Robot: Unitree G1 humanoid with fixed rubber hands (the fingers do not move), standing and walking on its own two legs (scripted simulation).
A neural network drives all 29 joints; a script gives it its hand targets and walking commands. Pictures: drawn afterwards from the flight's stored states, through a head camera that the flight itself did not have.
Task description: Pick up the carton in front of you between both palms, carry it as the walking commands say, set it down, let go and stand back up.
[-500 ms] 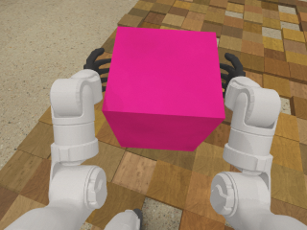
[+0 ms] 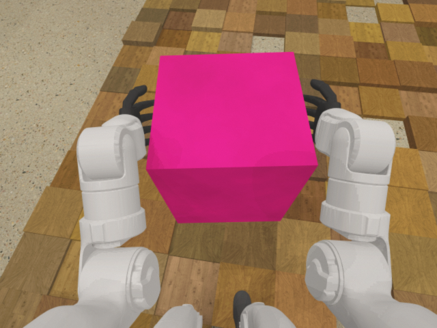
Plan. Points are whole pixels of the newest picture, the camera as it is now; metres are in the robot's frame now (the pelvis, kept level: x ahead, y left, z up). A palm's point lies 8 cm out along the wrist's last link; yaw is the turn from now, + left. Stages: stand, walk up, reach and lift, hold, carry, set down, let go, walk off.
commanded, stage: carry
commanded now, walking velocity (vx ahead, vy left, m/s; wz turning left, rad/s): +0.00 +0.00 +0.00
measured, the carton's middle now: (227, 149) +0.40 -0.01 +0.05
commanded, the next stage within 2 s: none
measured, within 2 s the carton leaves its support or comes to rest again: neither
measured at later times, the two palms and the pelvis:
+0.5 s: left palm (108, 89) +0.46 +0.19 +0.14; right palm (289, 86) +0.46 -0.11 +0.14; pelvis +0.11 +0.04 +0.02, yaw +0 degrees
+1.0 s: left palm (138, 49) +0.57 +0.15 +0.14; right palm (301, 54) +0.54 -0.15 +0.14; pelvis +0.20 +0.03 +0.02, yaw -2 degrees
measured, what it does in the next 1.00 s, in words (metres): walks ahead: left foot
